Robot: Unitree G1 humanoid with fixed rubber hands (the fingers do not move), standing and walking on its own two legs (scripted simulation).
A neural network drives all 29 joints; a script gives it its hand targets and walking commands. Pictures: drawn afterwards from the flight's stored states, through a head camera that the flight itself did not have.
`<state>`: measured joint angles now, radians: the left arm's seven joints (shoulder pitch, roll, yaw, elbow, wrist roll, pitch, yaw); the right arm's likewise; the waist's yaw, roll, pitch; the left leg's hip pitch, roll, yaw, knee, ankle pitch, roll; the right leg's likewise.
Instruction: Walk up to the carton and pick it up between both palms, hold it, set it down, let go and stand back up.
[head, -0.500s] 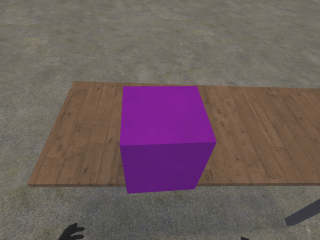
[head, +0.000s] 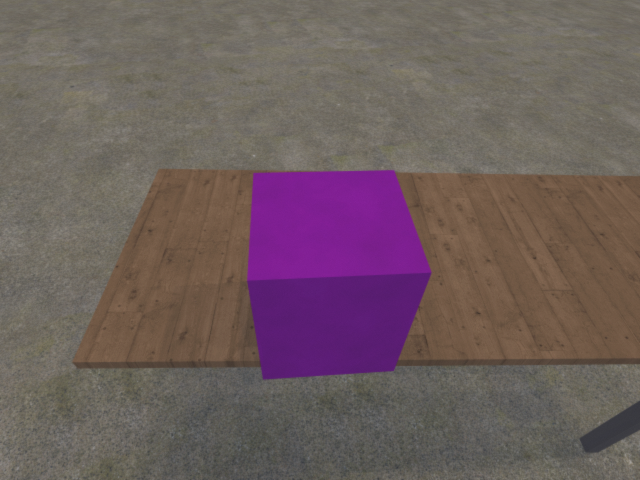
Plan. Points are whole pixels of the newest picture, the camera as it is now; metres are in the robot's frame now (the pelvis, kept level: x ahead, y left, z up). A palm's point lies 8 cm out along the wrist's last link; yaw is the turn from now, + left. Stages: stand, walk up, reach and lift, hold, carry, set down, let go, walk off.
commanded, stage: stand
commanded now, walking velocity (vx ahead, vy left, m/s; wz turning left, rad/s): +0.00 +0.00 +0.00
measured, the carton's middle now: (327, 277) +0.42 -0.01 +0.01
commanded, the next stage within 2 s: none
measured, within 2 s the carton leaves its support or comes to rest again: neither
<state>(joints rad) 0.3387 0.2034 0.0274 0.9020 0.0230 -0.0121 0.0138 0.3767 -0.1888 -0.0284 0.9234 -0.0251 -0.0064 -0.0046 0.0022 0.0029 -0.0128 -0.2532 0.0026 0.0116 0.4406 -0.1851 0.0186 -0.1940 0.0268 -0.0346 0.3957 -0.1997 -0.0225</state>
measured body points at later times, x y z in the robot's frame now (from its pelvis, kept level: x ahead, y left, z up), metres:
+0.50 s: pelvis +0.01 +0.00 +0.00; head +0.00 +0.01 +0.45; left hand -0.01 +0.22 -0.16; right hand -0.01 -0.22 -0.15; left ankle +0.03 +0.11 -0.74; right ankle +0.01 -0.11 -0.74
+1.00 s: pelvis +0.01 +0.00 +0.00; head +0.01 +0.00 +0.45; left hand -0.03 +0.20 -0.16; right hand -0.03 -0.21 -0.16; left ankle +0.03 +0.11 -0.74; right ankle +0.01 -0.11 -0.74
